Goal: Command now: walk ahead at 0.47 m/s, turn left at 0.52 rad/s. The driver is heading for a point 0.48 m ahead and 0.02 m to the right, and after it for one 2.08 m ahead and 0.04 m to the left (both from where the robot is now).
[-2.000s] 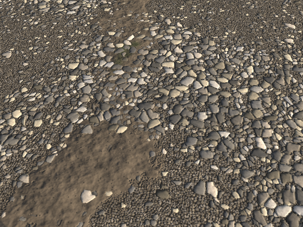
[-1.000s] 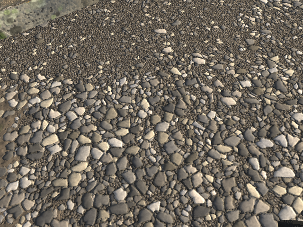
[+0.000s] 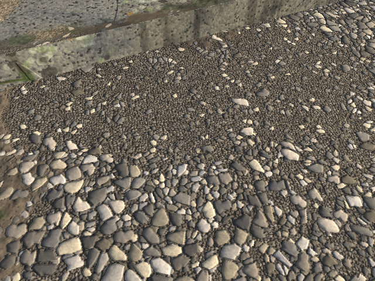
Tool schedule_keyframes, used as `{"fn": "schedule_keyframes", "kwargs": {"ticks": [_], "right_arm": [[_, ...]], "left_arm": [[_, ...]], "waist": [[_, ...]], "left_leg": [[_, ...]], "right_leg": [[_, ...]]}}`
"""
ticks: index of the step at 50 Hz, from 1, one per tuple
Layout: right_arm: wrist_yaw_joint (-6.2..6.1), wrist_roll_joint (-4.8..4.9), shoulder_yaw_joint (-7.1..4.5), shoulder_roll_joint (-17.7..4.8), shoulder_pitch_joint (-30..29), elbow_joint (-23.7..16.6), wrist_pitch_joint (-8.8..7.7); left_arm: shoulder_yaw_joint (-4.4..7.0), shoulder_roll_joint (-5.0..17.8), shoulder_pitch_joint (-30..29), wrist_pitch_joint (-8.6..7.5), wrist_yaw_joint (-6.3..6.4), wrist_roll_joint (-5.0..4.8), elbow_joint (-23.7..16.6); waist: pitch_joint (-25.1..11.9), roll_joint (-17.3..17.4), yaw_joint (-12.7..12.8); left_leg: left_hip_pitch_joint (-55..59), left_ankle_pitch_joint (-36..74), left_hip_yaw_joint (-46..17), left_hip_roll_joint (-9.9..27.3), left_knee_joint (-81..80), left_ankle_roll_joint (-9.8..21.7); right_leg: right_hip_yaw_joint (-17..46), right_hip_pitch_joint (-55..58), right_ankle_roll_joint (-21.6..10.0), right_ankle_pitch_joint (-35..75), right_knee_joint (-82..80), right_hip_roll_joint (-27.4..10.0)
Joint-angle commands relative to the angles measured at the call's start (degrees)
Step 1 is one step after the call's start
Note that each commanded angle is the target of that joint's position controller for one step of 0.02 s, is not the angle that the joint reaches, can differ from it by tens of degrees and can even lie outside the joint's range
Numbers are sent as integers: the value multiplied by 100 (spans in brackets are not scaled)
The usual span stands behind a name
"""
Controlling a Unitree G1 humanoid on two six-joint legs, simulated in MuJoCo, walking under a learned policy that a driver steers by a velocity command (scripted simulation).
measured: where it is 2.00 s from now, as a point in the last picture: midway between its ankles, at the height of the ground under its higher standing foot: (159, 148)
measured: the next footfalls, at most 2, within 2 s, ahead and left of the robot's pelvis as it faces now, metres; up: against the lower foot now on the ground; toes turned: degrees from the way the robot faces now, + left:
right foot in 0.28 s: +0.34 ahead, -0.13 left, +0.00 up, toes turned +8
left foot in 0.78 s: +0.59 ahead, +0.16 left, +0.00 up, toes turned +10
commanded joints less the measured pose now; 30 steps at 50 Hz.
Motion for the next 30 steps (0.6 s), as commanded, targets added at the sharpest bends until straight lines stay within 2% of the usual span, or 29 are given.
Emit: {"fn": "schedule_keyframes", "kwargs": {"ticks": [1,3,5,8,11,12,13,14,15,16,17,18,19,20,21,23,26,30], "right_arm": [[-127,22,-249,-977,-273,-483,-120],[-180,67,-291,-1052,-90,-455,-112],[-215,96,-309,-1069,156,-401,-91],[-218,144,-286,-974,538,-255,-81],[-215,93,-298,-996,686,-185,-37],[-208,74,-304,-1012,693,-181,-12],[-198,58,-274,-947,690,-196,2],[-181,9,-183,-745,677,-267,1],[-179,28,-63,-388,1264,-365,-67],[-174,135,-20,-366,1477,-339,-131],[-164,213,-142,-914,957,-407,-164],[-156,197,-148,-963,384,-554,-172],[-145,101,-136,-880,89,-645,-181],[-139,36,-162,-827,63,-651,-167],[-126,39,-155,-732,167,-621,-139],[-116,41,-109,-530,258,-591,-90],[-115,-21,-42,-411,-240,-758,-97],[-46,16,23,-307,-984,-916,-161]], "left_arm": [[134,484,-104,17,30,72,-454],[55,317,-634,11,-2,73,-624],[-12,210,-1073,-12,-73,21,-752],[-13,342,-1331,-51,-167,-55,-846],[35,550,-1316,-86,-207,-53,-910],[61,611,-1157,-100,-203,-52,-891],[139,743,-692,-115,-181,-33,-772],[227,977,102,-142,-150,35,-645],[357,1483,953,-125,-143,106,-506],[350,1330,1368,-54,-208,-28,-247],[207,889,1081,-35,-213,-119,-314],[137,712,675,15,-189,-73,-400],[86,619,372,47,-192,-7,-420],[40,496,179,39,-189,38,-436],[18,447,88,35,-191,56,-432],[34,507,131,5,-186,-1,-358],[100,743,284,14,-137,-41,-232],[119,859,593,91,-93,-114,-62]], "waist": [[7,477,167],[113,459,2],[110,529,-178],[67,553,-310],[80,662,-231],[35,725,-126],[-212,696,123],[-910,526,495],[-1912,-556,519],[-2202,-1735,535],[-1338,-963,640],[-720,-474,593],[-273,-194,446],[-134,-260,276],[-96,-368,155],[-112,-427,65],[2,-237,150],[124,-225,415]], "left_leg": [[4,671,-1517,1362,-1337,1107],[-261,696,-1234,1139,-1275,930],[-374,586,-1134,1078,-1217,812],[66,392,-1366,1316,-981,733],[706,685,-1661,1597,-539,612],[832,1106,-1687,1599,-305,559],[886,1933,-1555,1380,257,452],[504,2052,-1282,1061,1446,282],[-1224,645,-690,309,3509,-131],[-2515,-2126,-643,-34,4757,-312],[-3112,-1919,-892,299,5206,-257],[-3168,-1441,-652,568,5161,-229],[-3059,-1072,-485,778,4811,-235],[-2798,-799,-476,983,4429,-245],[-2521,-679,-431,1067,4225,-273],[-2380,-520,-295,1127,3854,-353],[-2529,239,-185,1198,2854,-499],[-2094,1356,51,993,1460,-560]], "right_leg": [[113,-499,165,723,-893,-73],[77,-196,228,1540,-1973,115],[-5,198,257,2177,-2715,320],[143,372,165,2436,-3133,329],[154,418,-81,1776,-3347,326],[41,659,-194,1497,-3439,387],[-104,1311,-370,1360,-3620,502],[269,2594,-700,1438,-3398,61],[2223,4797,-1496,910,-3383,-1159],[4215,5398,-1915,-496,-4311,-1778],[3906,4841,-1656,-1330,-4517,-1623],[3087,4081,-1450,-1055,-4594,-1396],[2541,3329,-1413,-436,-4771,-1169],[2170,2877,-1363,73,-4900,-988],[1887,2575,-1334,393,-5029,-830],[1478,2335,-1404,872,-5229,-740],[995,2296,-1460,1451,-5437,-709],[391,2287,-1262,1667,-5444,-487]]}}
Velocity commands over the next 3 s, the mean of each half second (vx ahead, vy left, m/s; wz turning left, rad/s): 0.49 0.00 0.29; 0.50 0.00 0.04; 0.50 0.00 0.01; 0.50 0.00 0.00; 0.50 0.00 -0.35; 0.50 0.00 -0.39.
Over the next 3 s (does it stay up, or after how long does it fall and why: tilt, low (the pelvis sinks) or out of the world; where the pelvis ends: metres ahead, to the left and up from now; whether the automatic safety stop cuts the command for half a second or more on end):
stays up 1.64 0.13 -0.01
